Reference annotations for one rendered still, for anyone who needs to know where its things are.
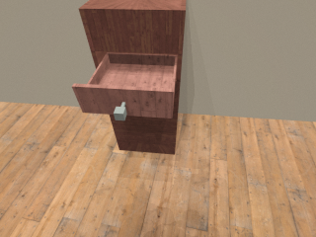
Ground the handle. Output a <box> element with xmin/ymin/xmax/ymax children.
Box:
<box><xmin>114</xmin><ymin>102</ymin><xmax>127</xmax><ymax>121</ymax></box>

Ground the drawer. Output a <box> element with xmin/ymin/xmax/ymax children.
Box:
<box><xmin>72</xmin><ymin>52</ymin><xmax>178</xmax><ymax>119</ymax></box>

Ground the cabinet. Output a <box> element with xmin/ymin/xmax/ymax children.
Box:
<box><xmin>79</xmin><ymin>0</ymin><xmax>187</xmax><ymax>155</ymax></box>

